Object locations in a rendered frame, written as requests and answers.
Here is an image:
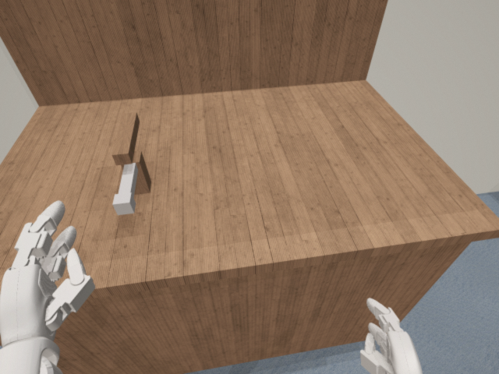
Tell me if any tap lever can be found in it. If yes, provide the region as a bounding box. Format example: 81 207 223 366
112 163 138 215

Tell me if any robot right hand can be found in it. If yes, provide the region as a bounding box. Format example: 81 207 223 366
360 298 423 374

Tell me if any left robot forearm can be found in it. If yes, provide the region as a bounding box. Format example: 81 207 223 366
0 337 63 374

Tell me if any robot left hand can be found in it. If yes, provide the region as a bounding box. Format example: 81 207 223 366
0 200 95 347

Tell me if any counter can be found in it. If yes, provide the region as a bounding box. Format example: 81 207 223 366
0 0 499 374

